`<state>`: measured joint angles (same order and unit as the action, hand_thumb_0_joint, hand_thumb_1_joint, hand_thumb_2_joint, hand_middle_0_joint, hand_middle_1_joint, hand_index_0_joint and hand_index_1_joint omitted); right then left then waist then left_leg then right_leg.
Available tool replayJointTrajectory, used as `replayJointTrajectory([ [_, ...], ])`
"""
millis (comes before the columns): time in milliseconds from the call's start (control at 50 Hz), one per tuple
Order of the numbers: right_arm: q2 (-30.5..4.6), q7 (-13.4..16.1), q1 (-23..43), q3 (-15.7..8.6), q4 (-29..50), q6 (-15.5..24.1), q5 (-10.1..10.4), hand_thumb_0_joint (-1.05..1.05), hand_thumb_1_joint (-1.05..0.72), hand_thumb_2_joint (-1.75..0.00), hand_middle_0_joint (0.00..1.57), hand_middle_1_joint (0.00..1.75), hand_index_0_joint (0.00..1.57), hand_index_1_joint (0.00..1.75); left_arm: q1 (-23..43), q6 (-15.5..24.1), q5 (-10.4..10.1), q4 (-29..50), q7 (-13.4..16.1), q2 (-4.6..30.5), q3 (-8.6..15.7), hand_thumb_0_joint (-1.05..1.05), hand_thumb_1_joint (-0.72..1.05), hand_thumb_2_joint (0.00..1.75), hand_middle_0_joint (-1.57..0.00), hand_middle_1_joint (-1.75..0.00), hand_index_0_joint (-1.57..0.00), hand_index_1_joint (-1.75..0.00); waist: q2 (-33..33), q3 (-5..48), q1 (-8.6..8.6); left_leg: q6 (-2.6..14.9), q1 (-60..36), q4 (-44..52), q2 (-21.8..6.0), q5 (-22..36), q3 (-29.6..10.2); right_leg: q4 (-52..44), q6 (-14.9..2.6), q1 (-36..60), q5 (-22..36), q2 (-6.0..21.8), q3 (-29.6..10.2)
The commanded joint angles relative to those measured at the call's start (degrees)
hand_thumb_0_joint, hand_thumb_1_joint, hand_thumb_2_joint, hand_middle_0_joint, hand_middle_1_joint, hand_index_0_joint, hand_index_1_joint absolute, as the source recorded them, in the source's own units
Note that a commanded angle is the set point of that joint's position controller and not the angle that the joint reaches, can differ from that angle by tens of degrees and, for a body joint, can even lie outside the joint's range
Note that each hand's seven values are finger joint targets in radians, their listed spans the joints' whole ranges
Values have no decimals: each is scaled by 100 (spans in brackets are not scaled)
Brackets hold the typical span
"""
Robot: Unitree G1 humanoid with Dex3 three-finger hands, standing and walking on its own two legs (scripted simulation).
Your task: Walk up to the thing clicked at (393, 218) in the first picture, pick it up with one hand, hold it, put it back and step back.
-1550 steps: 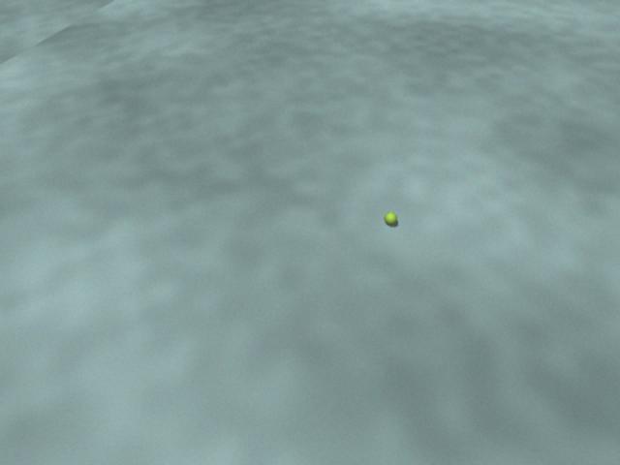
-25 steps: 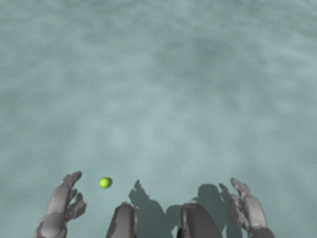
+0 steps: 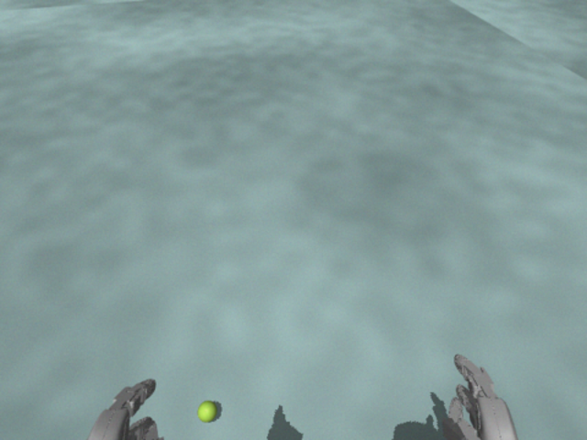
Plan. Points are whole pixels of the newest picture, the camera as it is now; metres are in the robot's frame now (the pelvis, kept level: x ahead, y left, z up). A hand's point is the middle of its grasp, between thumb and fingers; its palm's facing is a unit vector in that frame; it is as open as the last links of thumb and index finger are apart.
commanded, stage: home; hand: left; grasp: from above
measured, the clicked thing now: (207, 411) +0.37 +0.25 -0.69
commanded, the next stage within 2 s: stand in 1.82 s
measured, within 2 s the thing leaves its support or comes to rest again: neither
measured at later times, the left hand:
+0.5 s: hand out of the picture +0.16 +0.18 -0.04, palm faces +0.04 -0.98 -0.20, open 7.4 cm
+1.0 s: hand out of the picture +0.15 +0.18 -0.05, palm faces +0.03 -0.98 -0.20, open 7.4 cm
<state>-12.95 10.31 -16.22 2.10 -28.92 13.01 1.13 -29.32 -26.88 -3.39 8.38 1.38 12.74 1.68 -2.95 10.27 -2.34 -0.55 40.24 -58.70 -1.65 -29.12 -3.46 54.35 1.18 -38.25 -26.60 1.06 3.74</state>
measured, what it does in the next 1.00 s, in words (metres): stands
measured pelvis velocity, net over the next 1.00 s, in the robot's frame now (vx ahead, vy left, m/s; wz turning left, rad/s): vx -0.01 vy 0.00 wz -0.01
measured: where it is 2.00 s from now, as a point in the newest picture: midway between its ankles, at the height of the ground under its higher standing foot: outside the picture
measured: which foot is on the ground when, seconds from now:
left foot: down 0.00-1.00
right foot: down 0.00-1.00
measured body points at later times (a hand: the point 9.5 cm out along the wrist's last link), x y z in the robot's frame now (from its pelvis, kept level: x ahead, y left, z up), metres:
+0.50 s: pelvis +0.00 +0.00 +0.00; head +0.02 +0.01 +0.45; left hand +0.16 +0.23 -0.03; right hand +0.16 -0.24 -0.06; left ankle +0.00 +0.12 -0.68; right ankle +0.00 -0.14 -0.68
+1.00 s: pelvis -0.01 +0.00 +0.00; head +0.00 +0.01 +0.45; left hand +0.15 +0.23 -0.03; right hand +0.15 -0.24 -0.06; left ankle +0.00 +0.12 -0.68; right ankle +0.00 -0.14 -0.68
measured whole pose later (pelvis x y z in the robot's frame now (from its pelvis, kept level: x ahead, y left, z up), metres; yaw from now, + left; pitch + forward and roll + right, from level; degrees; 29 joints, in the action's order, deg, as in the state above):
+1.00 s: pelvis -0.01 +0.00 +0.00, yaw +0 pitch +9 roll -3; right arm -12.5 10.1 -16.4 2.2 -31.0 13.8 0.6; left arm -28.6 -26.1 -2.8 7.3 1.1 13.1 1.3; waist -2.7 9.0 -2.1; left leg -0.4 39.3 -58.6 -1.7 -28.6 -3.1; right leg 54.2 1.3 -37.4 -25.9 1.0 3.3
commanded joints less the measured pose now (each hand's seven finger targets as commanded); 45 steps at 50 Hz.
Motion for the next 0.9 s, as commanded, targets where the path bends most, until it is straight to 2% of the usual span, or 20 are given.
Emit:
replayJointTrajectory([
  [0,-664,68,288,-305,774,364,-60,0,-90,-90,20,30,20,30,220,358,49,1070,-6,589,376,0,90,90,-20,-30,-20,-30,-23,360,-30,97,-589,957,181,1499,158,-820,-121,407,1219,-219,65],
  [160,-657,57,356,-297,726,354,-84,0,-90,-90,20,30,20,30,209,429,79,1036,23,590,358,0,90,90,-20,-30,-20,-30,-1,485,-1,97,-633,974,178,1559,117,-811,-126,492,1281,-224,55],
  [200,-656,58,394,-273,706,357,-86,0,-90,-90,20,30,20,30,256,422,60,1010,14,576,303,0,90,90,-20,-30,-20,-30,12,297,-6,114,-567,996,192,1409,128,-899,-106,465,1187,-209,57],
  [260,-633,68,380,-277,693,375,-90,0,-90,-90,20,30,20,30,203,421,72,979,25,562,349,0,90,90,-20,-30,-20,-30,11,406,0,106,-598,997,181,1412,125,-864,-122,485,1168,-212,46],
  [280,-634,73,405,-280,680,366,-88,0,-90,-90,20,30,20,30,203,420,70,1010,29,590,351,0,90,90,-20,-30,-20,-30,77,366,56,115,-561,973,190,1412,138,-908,-102,508,1179,-200,39],
  [320,-651,73,379,-285,676,377,-90,0,-90,-90,20,30,20,30,197,415,63,987,26,586,335,0,90,90,-20,-30,-20,-30,92,467,20,115,-595,966,185,1531,125,-866,-111,578,1291,-206,43],
  [420,-640,73,375,-289,677,356,-85,0,-90,-90,20,30,20,30,158,414,74,969,36,590,354,0,90,90,-20,-30,-20,-30,48,425,64,97,-592,1011,162,1534,98,-846,-130,551,1243,-219,63],
  [440,-656,65,360,-297,678,354,-89,0,-90,-90,20,30,20,30,186,410,66,970,28,576,321,0,90,90,-20,-30,-20,-30,35,427,8,98,-625,1013,159,1545,98,-839,-129,525,1246,-223,65],
  [500,-669,60,374,-302,677,358,-78,0,-90,-90,20,30,20,30,197,415,63,982,25,589,349,0,90,90,-20,-30,-20,-30,-37,356,71,69,-605,1090,128,1488,57,-803,-149,486,1122,-235,98],
  [520,-649,65,412,-290,689,344,-81,0,-90,-90,20,30,20,30,169,408,69,906,36,566,313,0,90,90,-20,-30,-20,-30,43,242,91,86,-510,1090,136,1312,80,-872,-126,441,999,-235,94],
  [540,-669,59,399,-301,690,362,-85,0,-90,-90,20,30,20,30,247,417,59,955,20,590,331,0,90,90,-20,-30,-20,-30,16,297,26,95,-542,1088,142,1271,82,-864,-129,458,981,-235,84],
  [580,-644,69,374,-301,686,371,-87,0,-90,-90,20,30,20,30,223,392,61,993,26,597,355,0,90,90,-20,-30,-20,-30,-33,321,42,95,-559,1044,152,1315,112,-884,-121,477,1043,-212,57],
  [620,-663,65,367,-302,694,382,-84,0,-90,-90,20,30,20,30,245,392,65,941,4,561,298,0,90,90,-20,-30,-20,-30,63,289,-14,107,-554,1068,146,1223,105,-886,-111,436,969,-230,61],
  [700,-657,66,414,-301,708,392,-69,0,-90,-90,20,30,20,30,279,375,75,1009,12,613,345,0,90,90,-20,-30,-20,-30,70,195,59,105,-454,1121,138,1011,87,-922,-116,403,758,-219,64],
  [760,-666,66,410,-295,688,407,-74,0,-90,-90,20,30,20,30,261,356,74,962,5,579,309,0,90,90,-20,-30,-20,-30,-48,150,41,99,-483,1156,126,895,84,-908,-119,355,669,-225,62],
  [840,-672,74,384,-308,699,419,-78,0,-90,-90,20,30,20,30,261,370,77,949,6,575,311,0,90,90,-20,-30,-20,-30,11,213,1,101,-505,1096,127,1012,98,-895,-111,346,764,-229,54],
  [860,-695,74,357,-326,684,431,-80,0,-90,-90,20,30,20,30,188,366,64,914,2,614,373,0,90,90,-20,-30,-20,-30,20,307,4,95,-533,1101,123,1078,70,-856,-121,382,804,-235,59],
  [880,-658,73,385,-304,689,432,-77,0,-90,-90,20,30,20,30,314,386,57,1111,2,602,316,0,90,90,-20,-30,-20,-30,-56,339,45,86,-530,1088,127,1149,78,-847,-128,403,865,-219,52],
])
